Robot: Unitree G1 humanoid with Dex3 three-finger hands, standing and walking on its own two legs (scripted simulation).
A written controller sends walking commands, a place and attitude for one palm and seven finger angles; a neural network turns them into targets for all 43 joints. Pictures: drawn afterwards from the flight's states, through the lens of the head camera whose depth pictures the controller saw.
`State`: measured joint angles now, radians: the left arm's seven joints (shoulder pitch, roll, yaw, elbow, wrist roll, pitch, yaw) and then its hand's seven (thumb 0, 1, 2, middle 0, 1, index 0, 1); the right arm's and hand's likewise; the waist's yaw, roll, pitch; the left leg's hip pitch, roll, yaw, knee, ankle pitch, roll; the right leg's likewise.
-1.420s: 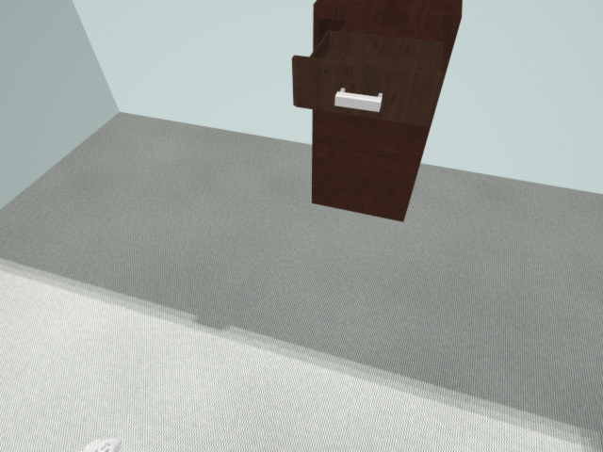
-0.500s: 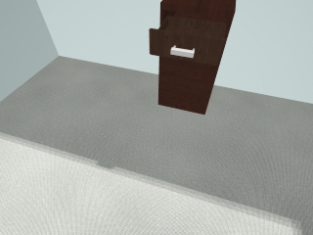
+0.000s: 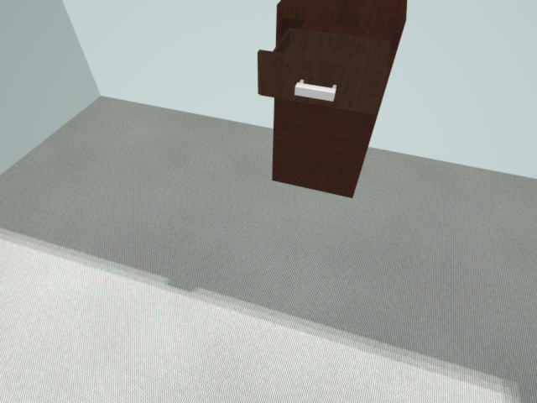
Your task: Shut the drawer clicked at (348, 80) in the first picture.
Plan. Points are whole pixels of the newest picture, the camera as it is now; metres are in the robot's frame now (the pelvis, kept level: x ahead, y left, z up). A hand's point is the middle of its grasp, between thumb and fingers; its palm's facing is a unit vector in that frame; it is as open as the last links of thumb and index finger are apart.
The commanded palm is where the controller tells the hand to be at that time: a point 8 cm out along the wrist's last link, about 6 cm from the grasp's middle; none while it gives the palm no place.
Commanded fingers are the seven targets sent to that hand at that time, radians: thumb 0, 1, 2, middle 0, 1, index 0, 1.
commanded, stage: look at it before walking up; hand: left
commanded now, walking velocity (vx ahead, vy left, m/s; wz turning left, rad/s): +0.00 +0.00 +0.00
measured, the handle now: (316, 88) +0.97 -0.09 -0.02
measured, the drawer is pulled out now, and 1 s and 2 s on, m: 0.30 0.30 0.30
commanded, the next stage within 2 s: walk to a spot facing it in 0.02 s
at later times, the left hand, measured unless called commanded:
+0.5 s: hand out of the picture +0.08 +0.17 -0.19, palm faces -0.13 -0.97 -0.21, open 7.4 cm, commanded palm none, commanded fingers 0.00 0.90 0.90 -0.20 -0.30 -0.20 -0.30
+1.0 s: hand (202, 355) +0.25 +0.15 -0.20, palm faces -0.23 -0.96 -0.16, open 7.4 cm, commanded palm none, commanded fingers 0.00 0.90 0.90 -0.20 -0.30 -0.20 -0.30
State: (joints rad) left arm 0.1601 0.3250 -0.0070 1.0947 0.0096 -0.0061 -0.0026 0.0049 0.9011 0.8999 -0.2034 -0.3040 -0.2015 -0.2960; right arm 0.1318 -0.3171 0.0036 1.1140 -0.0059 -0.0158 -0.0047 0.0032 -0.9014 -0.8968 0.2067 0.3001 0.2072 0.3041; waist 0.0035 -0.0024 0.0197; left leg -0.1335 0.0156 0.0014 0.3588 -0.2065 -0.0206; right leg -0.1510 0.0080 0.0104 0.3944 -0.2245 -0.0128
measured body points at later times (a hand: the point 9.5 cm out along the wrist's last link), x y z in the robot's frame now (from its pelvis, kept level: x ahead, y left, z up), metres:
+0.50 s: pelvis +0.06 -0.03 -0.03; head +0.08 -0.05 +0.42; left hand +0.09 +0.22 -0.17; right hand +0.01 -0.27 -0.19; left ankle -0.01 +0.13 -0.74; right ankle +0.06 -0.11 -0.75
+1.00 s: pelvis +0.27 -0.04 -0.03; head +0.29 -0.03 +0.42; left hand +0.26 +0.20 -0.19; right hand +0.33 -0.29 -0.15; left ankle +0.39 +0.03 -0.75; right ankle +0.07 -0.10 -0.71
